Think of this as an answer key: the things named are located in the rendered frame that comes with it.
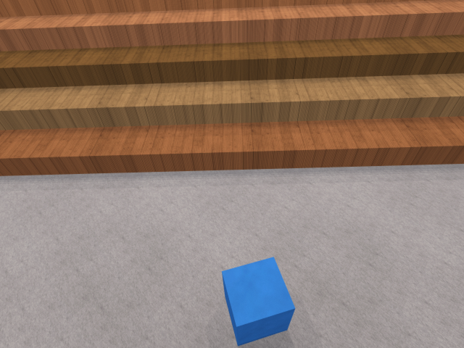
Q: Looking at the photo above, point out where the carton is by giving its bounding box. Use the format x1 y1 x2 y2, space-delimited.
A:
222 257 295 346

